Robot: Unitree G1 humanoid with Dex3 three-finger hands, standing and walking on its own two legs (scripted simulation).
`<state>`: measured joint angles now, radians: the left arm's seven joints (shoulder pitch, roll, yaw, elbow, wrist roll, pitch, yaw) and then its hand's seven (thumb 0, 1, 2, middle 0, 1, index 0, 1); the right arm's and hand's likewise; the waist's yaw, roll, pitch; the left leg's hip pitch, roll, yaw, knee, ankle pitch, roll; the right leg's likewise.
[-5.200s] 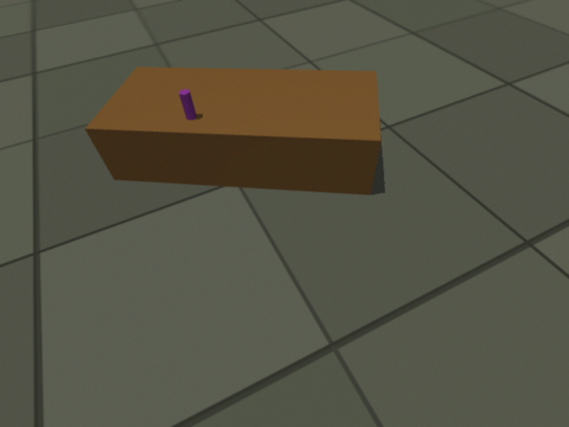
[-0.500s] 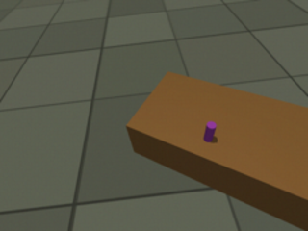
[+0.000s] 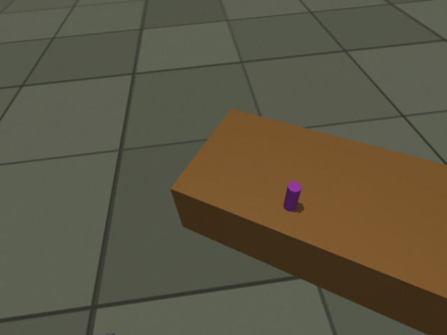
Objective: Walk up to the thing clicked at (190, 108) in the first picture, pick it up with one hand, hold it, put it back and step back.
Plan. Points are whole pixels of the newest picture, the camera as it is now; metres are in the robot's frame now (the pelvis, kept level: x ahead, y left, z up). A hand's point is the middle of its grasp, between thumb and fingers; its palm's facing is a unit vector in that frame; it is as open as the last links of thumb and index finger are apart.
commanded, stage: walk up
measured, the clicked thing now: (292, 197) +0.65 -0.22 -0.38
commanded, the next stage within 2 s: stand in 0.68 s
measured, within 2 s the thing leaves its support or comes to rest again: neither
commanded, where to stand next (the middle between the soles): +0.05 +0.00 m, yaw -2 degrees
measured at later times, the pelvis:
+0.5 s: pelvis +0.00 +0.00 +0.00, yaw +0 degrees
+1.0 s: pelvis +0.00 +0.01 +0.00, yaw +0 degrees
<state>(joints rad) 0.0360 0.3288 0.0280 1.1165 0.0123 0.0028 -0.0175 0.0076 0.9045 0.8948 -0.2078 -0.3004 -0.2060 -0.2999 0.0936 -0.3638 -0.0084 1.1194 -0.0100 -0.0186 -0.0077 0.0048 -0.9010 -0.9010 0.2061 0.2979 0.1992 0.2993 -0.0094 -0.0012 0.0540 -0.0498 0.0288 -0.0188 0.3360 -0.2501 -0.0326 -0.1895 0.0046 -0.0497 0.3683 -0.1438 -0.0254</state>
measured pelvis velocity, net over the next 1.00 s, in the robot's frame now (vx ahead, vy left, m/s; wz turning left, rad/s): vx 0.00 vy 0.01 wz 0.00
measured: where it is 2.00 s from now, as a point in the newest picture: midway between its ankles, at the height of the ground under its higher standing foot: outside the picture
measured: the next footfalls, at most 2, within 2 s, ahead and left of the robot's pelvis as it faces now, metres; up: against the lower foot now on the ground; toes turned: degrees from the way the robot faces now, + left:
none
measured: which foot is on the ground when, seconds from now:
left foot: down 0.00-1.00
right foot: down 0.00-1.00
